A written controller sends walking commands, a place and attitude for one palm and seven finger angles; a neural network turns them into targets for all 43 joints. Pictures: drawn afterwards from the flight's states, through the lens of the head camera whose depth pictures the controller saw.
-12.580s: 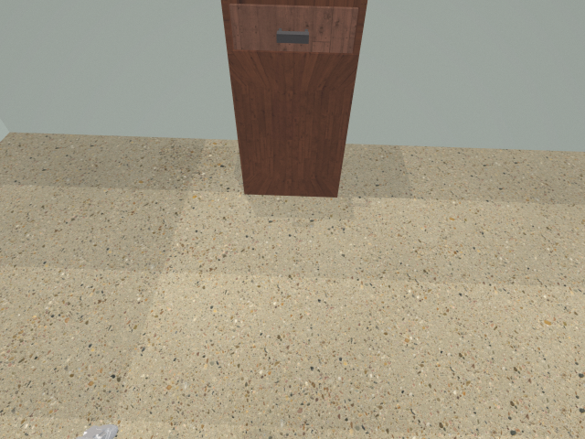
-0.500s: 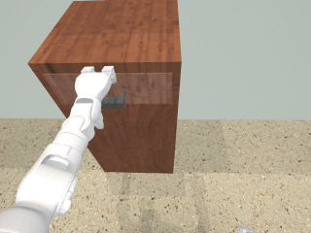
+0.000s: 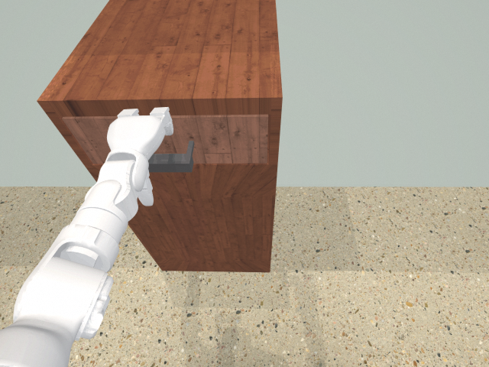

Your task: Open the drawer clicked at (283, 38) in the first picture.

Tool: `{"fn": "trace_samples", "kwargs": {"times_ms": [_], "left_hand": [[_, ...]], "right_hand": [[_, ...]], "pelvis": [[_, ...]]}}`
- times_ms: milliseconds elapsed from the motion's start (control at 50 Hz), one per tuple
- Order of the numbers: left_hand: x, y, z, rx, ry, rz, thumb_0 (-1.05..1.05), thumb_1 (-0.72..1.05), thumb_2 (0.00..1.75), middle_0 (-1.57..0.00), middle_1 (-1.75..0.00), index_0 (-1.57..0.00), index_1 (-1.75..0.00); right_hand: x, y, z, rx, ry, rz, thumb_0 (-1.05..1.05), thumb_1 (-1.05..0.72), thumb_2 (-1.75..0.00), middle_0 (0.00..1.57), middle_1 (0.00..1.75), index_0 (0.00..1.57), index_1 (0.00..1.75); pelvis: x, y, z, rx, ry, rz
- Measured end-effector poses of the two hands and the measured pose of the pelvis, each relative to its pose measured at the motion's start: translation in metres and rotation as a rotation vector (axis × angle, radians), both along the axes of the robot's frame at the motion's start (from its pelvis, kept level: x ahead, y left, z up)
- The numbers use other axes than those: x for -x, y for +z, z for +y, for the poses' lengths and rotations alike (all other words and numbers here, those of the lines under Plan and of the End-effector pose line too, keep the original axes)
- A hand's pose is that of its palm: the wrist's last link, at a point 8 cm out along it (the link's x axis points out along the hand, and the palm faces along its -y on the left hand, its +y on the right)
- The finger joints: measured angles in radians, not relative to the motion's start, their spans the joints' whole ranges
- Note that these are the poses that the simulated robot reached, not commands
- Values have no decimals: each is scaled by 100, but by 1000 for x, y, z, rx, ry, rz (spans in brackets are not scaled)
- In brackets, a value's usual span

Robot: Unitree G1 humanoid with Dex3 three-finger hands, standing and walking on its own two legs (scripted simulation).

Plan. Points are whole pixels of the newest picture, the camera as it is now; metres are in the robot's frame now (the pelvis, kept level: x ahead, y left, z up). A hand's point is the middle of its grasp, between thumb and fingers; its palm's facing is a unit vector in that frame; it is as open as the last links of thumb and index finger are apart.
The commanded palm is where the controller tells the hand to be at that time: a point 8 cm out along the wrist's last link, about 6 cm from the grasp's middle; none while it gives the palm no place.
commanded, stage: move the hooked fingers above the handle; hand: left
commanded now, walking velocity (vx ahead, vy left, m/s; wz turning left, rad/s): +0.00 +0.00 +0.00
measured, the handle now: (168, 154) +0.52 +0.16 +0.02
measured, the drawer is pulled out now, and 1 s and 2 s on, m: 0.00 0.00 0.00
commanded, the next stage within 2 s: lower the fingers behind the handle in 1.38 s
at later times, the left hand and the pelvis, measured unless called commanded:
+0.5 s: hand (160, 162) +0.46 +0.15 +0.07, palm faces -0.07 -0.06 -1.00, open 13.8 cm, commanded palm +0.44 +0.17 +0.14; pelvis +0.01 +0.01 +0.00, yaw +1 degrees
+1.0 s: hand (168, 160) +0.45 +0.14 +0.08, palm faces +0.03 -0.05 -1.00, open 13.8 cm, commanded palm +0.44 +0.17 +0.14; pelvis +0.00 +0.00 +0.00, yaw +0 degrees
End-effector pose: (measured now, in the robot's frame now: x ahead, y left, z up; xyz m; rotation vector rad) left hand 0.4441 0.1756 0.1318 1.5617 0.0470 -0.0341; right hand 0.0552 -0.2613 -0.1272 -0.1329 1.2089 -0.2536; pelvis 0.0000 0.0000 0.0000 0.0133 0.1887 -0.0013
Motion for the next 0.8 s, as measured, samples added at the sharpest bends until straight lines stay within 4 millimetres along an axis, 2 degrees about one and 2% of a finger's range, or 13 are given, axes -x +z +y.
{"fn": "trace_samples", "kwargs": {"times_ms": [80, 180, 260, 320, 380, 460, 560, 640, 740, 800], "left_hand": [[7, -8, -13, 32, -98, 27, 0, -49, 30, -32, -120, -32, -120], [5, -8, -22, 47, -159, -55, 0, -49, 30, -32, -120, -32, -120], [-5, -1, -7, 23, -69, -104, 0, -49, 30, -32, -120, -32, -120], [-10, -1, 10, -6, 19, -67, 0, -49, 30, -32, -120, -32, -120], [-9, -3, 14, -2, 30, -5, 0, -49, 30, -32, -120, -32, -120], [0, -8, -4, 30, -90, 33, -1, -49, 30, -32, -120, -32, -120], [6, -8, -26, 72, -199, -52, 0, -49, 30, -32, -120, -32, -120], [-2, -3, -17, 33, -116, -120, 0, -49, 30, -32, -120, -32, -120], [-7, 1, 3, -15, 25, -68, 0, -49, 30, -32, -120, -32, -120], [-1, 2, 0, 4, 6, -14, 0, -49, 30, -32, -120, -32, -120]], "right_hand": [[-6, 1, 2, 10, 18, -2, 1, -91, -90, 20, 30, 20, 30], [-14, 2, 6, 17, 30, -24, 1, -91, -90, 20, 30, 20, 30], [-17, 0, 9, 4, 26, -32, 1, -91, -90, 20, 30, 20, 30], [-17, 0, 12, -8, 21, -27, 1, -91, -90, 20, 30, 20, 30], [-16, 0, 14, -11, 20, -18, 1, -91, -90, 20, 30, 20, 30], [-17, 1, 15, -1, 33, -2, 1, -91, -90, 20, 30, 20, 30], [-21, 0, 16, 3, 42, -4, 1, -91, -90, 20, 30, 20, 30], [-23, -3, 19, -14, 36, -17, 1, -91, -90, 20, 30, 20, 30], [-22, -4, 21, -39, 22, -20, 1, -91, -90, 20, 30, 20, 30], [-22, -3, 20, -40, 27, -17, 1, -91, -90, 20, 30, 20, 30]], "pelvis": [[-1, 0, 2, 2, 11, -7], [0, -2, 4, 2, 9, 6], [-1, -3, 6, 2, -1, 19], [-2, -3, 7, 3, -3, 22], [-5, -2, 8, 5, 3, 19], [-7, -1, 11, 9, 17, 8], [-7, -3, 12, 7, 12, 8], [-5, -4, 12, 4, -1, 17], [-5, -2, 10, 3, -3, 16], [-6, -1, 9, 5, 6, 5]]}}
